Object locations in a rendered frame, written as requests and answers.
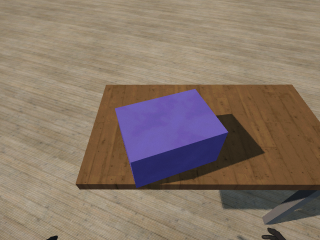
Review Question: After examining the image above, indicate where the table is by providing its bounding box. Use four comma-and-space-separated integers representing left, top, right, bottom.
75, 84, 320, 225

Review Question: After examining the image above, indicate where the carton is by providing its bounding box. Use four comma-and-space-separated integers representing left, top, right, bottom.
115, 89, 228, 188

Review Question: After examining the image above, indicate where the right robot hand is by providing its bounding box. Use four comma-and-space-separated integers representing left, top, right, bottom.
261, 227, 286, 240

